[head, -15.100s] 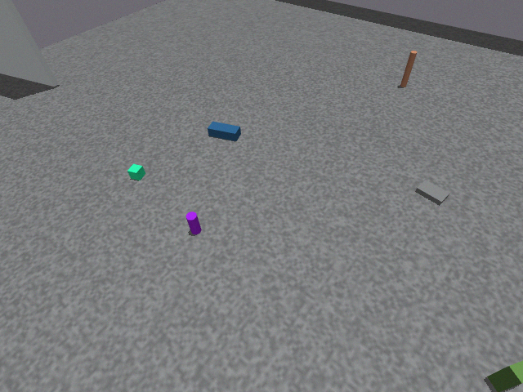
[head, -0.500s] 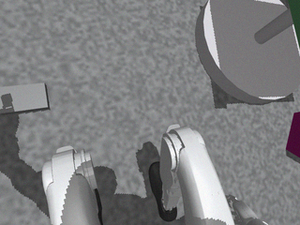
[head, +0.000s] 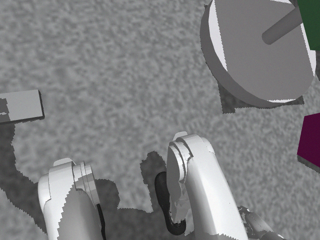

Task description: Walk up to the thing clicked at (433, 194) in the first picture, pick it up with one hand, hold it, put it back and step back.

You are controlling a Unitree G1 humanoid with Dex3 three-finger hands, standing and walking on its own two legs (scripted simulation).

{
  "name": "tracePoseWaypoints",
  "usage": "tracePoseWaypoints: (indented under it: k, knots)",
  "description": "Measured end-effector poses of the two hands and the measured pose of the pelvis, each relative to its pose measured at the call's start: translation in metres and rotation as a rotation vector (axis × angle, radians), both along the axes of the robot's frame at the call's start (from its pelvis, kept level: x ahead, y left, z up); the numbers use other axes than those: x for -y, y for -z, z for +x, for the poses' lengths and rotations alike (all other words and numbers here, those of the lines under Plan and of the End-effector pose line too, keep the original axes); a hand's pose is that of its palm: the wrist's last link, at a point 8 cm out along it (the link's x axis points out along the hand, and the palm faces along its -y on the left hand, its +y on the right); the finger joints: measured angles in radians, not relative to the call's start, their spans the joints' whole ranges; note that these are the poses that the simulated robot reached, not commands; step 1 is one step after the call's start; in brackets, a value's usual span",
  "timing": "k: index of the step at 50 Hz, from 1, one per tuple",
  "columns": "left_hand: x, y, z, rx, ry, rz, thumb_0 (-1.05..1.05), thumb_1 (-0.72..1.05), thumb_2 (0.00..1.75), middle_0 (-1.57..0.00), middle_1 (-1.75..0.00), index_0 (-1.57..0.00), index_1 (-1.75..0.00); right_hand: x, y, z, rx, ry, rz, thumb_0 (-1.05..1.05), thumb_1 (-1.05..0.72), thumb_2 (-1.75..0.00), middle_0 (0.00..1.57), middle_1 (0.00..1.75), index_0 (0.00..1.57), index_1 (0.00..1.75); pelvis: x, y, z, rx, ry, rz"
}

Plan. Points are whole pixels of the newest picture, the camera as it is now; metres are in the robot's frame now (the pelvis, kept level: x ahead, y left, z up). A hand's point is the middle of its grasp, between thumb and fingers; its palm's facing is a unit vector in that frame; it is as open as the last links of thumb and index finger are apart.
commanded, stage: rise first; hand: left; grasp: from above
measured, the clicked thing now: (15, 107) +0.49 +0.32 -0.30
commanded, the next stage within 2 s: approach in 1.04 s
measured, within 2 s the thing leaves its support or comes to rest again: neither
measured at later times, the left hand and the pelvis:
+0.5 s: hand out of the picture +0.44 +0.35 -0.19, palm faces -0.46 -0.09 -0.88, open 14.2 cm; pelvis +0.00 +0.00 +0.00, yaw -1 degrees
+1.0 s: hand out of the picture +0.44 +0.36 -0.18, palm faces -0.46 -0.09 -0.88, open 14.2 cm; pelvis +0.00 +0.00 +0.00, yaw -1 degrees
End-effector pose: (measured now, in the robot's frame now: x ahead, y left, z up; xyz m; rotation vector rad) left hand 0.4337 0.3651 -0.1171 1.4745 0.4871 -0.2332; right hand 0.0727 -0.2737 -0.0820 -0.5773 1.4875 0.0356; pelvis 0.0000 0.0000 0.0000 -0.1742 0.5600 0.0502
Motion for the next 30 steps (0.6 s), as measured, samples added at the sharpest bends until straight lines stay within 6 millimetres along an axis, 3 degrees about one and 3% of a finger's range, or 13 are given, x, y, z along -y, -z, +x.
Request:
tracePoseWaypoints:
  k: [16,30]
  knots:
    - [0.007,0.011,0.010,-0.011,-0.008,0.005,0.00,-0.55,1.03,-0.08,-1.01,-0.07,-1.02,-0.003,-0.003,-0.020,-0.021,0.017,0.002,0.00,-0.91,-0.90,0.20,0.30,0.20,0.30,0.000,0.003,-0.001,0.005,0.005,-0.006]
    - [0.010,0.016,0.010,-0.021,0.000,-0.003,0.00,-0.56,1.04,-0.09,-1.00,-0.07,-1.01,-0.004,-0.005,-0.021,-0.022,0.003,0.011,0.00,-0.91,-0.90,0.21,0.30,0.20,0.30,0.000,0.003,-0.001,0.012,0.008,-0.009]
